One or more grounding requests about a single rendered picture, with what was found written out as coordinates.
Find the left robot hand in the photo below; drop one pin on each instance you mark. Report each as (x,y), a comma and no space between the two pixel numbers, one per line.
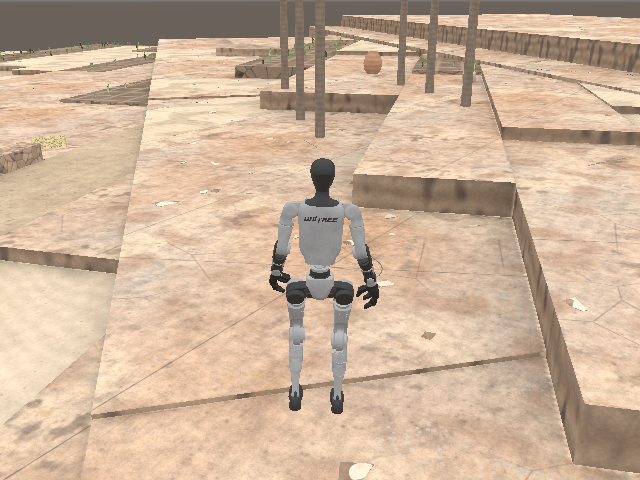
(273,281)

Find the left robot thigh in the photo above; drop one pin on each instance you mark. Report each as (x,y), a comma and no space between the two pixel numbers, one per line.
(296,297)

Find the humanoid robot head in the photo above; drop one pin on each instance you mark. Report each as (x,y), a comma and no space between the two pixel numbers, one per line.
(322,174)

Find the right robot upper arm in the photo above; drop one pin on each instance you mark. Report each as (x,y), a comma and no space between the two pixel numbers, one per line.
(353,213)

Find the robot right forearm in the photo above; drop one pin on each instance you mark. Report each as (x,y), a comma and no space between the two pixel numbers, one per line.
(367,269)

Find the right robot hand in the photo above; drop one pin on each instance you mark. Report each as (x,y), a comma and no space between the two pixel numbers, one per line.
(372,292)

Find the left robot upper arm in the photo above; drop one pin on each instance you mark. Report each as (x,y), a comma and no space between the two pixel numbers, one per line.
(290,210)

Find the robot left forearm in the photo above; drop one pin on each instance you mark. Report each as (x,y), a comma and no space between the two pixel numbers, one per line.
(278,262)

